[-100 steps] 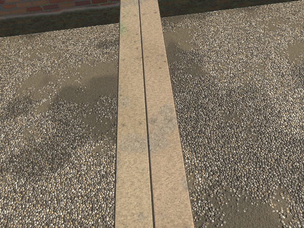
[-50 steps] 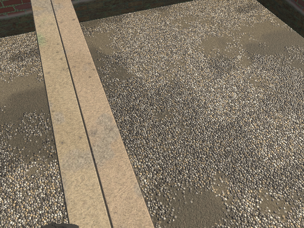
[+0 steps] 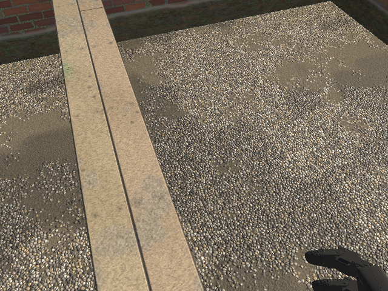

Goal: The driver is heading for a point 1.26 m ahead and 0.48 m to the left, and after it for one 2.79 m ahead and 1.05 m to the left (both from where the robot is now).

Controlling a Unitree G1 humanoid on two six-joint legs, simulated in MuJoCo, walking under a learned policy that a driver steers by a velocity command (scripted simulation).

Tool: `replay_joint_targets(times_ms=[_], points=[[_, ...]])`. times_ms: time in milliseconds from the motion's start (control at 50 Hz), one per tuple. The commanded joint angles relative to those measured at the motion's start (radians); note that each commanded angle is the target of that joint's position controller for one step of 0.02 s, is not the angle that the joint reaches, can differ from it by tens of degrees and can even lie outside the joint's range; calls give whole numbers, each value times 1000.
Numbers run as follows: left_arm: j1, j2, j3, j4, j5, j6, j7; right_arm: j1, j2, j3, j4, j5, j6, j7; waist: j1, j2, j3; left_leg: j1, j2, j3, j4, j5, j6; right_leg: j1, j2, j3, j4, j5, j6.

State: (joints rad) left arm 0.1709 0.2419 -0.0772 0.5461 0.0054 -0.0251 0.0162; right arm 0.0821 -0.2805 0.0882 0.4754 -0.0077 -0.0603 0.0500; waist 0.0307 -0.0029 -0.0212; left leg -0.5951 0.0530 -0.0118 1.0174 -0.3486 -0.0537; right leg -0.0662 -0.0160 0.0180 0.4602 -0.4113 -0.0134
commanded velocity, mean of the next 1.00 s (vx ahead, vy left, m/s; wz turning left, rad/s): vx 0.29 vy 0.00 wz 0.00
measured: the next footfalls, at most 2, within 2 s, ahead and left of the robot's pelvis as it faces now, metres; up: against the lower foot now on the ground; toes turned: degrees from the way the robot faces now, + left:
left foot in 0.12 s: +0.19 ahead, +0.16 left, +0.00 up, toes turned +3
right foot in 0.46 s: +0.14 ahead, +0.00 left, +0.00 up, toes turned +8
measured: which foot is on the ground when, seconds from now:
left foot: up 0.00-0.10, down 0.12-1.00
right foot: down 0.00-0.14, up 0.16-0.44, down 0.46-1.00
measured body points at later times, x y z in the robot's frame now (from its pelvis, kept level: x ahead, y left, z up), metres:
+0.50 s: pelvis +0.11 +0.08 +0.00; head +0.11 +0.07 +0.45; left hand +0.29 +0.27 -0.09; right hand +0.25 -0.15 -0.11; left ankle +0.15 +0.16 -0.73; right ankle +0.10 +0.01 -0.74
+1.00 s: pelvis +0.18 +0.09 +0.01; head +0.17 +0.09 +0.46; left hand +0.36 +0.32 -0.06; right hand +0.40 -0.09 -0.06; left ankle +0.15 +0.16 -0.73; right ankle +0.10 +0.00 -0.73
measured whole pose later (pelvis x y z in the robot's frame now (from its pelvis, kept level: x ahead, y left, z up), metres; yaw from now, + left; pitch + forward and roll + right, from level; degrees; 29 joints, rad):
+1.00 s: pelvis +0.18 +0.09 +0.01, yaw +1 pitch +1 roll +1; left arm 0.12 0.22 -0.07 0.62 0.06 0.01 0.02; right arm 0.10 -0.22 0.10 0.63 -0.03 -0.06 0.07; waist 0.04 0.00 -0.04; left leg -0.09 -0.08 0.07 0.28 -0.20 0.09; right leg -0.02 0.04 0.02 0.29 -0.27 -0.05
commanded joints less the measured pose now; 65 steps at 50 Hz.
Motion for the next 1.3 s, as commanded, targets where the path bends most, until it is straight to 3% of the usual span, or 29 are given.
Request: replay_joint_targets(times_ms=[20, 60, 80, 100, 120, 140, 160, 180, 200, 240, 280, 320, 380, 420, 440, 460, 480, 500, 520, 540, 580, 640, 700, 740, 780, 860, 940, 1020, 1300], points=[[-128, 195, 72, -64, -32, -11, -5, -97, 10, 22, -81, -8, -22, -3, 0, -64, 13, 87, -19, 118, -243, 30, 1, -20, -180, 148, -151, 588, -206], [-105, 210, 85, -34, -36, -4, -25, -58, 1, 8, -70, -1, -19, -4, -15, -79, 16, 170, -40, 120, -366, 78, 40, 0, -200, 107, -84, 671, -206], [-1, 218, 93, 18, -22, 1, -14, 26, -11, -2, -45, -6, -29, 9, -30, -71, -58, 300, -74, 167, -444, 89, 97, -3, -168, 81, -26, 570, -194], [9, 226, 98, 26, -22, 1, -14, 77, -49, -28, -31, -2, -32, 13, -54, -69, -55, 387, -83, 167, -462, 148, 136, -38, -138, 53, 58, 596, -179], [-32, 193, 91, -1, -1, -12, -14, 145, -95, -50, -15, -1, -36, 15, -79, -37, -72, 465, -53, 133, -456, 331, 167, -86, -95, 21, 200, 591, -162], [-76, 150, 84, -43, 17, -18, -16, 236, -130, -66, 14, -10, -35, 28, -118, 54, -84, 559, 31, 6, -537, 502, 219, -228, 12, -15, 441, 287, -116], [-60, 96, 68, -76, -1, -15, -16, 268, -209, -78, 22, -11, -36, 24, -91, 341, -220, 588, 304, -447, -766, 409, 414, -384, 139, -39, 903, -149, -5], [-19, 149, 93, -64, -29, -15, -30, 236, -122, -57, 1, -7, -38, 12, -60, 245, -246, 535, 364, -561, -825, 300, 486, -446, 109, 80, 1077, -207, 25], [-37, 165, 100, -37, -45, -13, -43, 223, -61, -39, 17, -11, -27, -11, -50, 138, -155, 443, 340, -406, -781, 290, 459, -486, 69, 79, 1098, -214, 35], [6, 92, 78, -18, -24, -4, -43, 187, -38, -41, 52, -3, -14, -33, 7, -2, -77, 309, 237, -177, -746, 411, 379, -391, 42, 11, 940, -278, 40], [38, 65, 70, 2, 3, 15, -36, 166, -75, -57, 65, -21, -18, -49, 26, 10, -80, 240, 172, -58, -752, 576, 378, -255, 78, -54, 817, -231, 46], [30, 44, 57, -19, 28, 16, -15, 145, -62, -53, 75, -21, -20, -52, 29, 35, -96, 284, 158, -52, -735, 582, 381, -234, 71, -41, 632, -192, 48], [-23, 12, 33, -51, 17, 18, 25, 106, -47, -52, 80, 2, 7, -52, 19, 110, -96, 327, 193, -117, -732, 421, 373, -169, 25, 18, 276, -116, 43], [-7, -27, 17, -42, 19, 23, 37, 89, -6, -39, 98, 17, 35, -45, 36, 99, -98, 332, 166, -123, -715, 286, 337, -46, 28, -9, -40, 104, 11], [10, -27, 16, -38, 27, 26, 37, 89, 7, -33, 107, 25, 42, -32, 50, 94, -108, 315, 134, -116, -698, 160, 304, 58, 39, -23, -157, 250, -7], [4, 24, 27, -49, 40, 27, 40, 83, 18, -25, 103, 25, 36, -14, 39, 44, -119, 248, 82, -95, -626, 20, 247, 169, -25, 54, -128, 366, -19], [-78, 91, 36, -75, 42, 26, 50, 109, 44, -10, 82, 15, 31, 1, -37, -113, -116, 250, 4, -27, -604, -81, 184, 43, -110, 188, -93, 334, -53], [-175, 27, 22, -107, 25, 23, 52, 109, 41, -3, 92, -19, 29, 7, -62, -114, -59, 352, 17, -36, -669, -40, 140, -127, -124, 212, -148, 227, -79], [-183, -11, 14, -102, 20, 21, 46, 60, 2, -10, 104, -31, 26, 7, -34, -68, 37, 332, 4, -36, -688, 15, 123, -145, -81, 185, -168, 191, -76], [-155, -9, 17, -70, 35, 25, 40, 47, -19, -18, 132, -25, 30, 5, -22, -4, 63, 327, 1, -35, -715, 79, 123, -112, -56, 164, -171, 237, -83], [-94, 18, 25, -36, 40, 20, 28, 58, -17, -13, 130, -33, 17, -2, -18, -2, 19, 382, 2, -52, -736, 230, 126, -44, -63, 155, -191, 454, -66], [-101, 34, 29, -18, 48, 41, 31, 39, -31, -15, 142, -17, -4, -13, 3, -40, -30, 398, -1, -60, -766, 343, 139, 97, -49, 151, -188, 668, -47], [-102, 32, 29, -10, 53, 51, 35, 11, -1, -6, 130, -19, -6, -7, 8, -6, -86, 447, -9, -51, -801, 321, 141, 130, -36, 141, -220, 540, -52], [-112, 43, 35, -15, 42, 39, 26, -31, -11, -12, 103, -13, -5, -7, 8, 7, -59, 442, -31, -25, -783, 110, 153, 77, -18, 121, -235, 225, -97], [-160, 34, 33, -45, 34, 13, 8, -69, -5, -12, 66, -14, -21, -3, 3, -21, -3, 401, -36, -11, -745, 70, 150, 7, -40, 137, -232, 142, -125], [-145, 46, 36, -25, 41, 20, 7, -70, 4, -8, 69, -19, -39, 14, 14, 16, -15, 413, -27, -32, -754, 321, 168, 57, -21, 108, -176, 402, -114], [-130, 63, 33, -24, 54, 20, 6, -45, -16, -15, 65, -20, -27, 24, 7, 15, -121, 550, -11, -50, -725, 700, 164, 93, -19, 99, -142, 674, -73], [-109, 59, 28, -16, 51, 19, 1, -46, -27, -19, 67, -24, -6, 22, 7, 10, -166, 673, -1, -58, -712, 835, 163, 35, -18, 106, -140, 656, -55], [-105, 37, 27, 7, 47, 11, 30, -66, -19, -32, 104, -17, 11, 8, -11, -17, -106, 646, -12, -98, -764, 681, 150, -1, -20, 152, -209, 546, -42]])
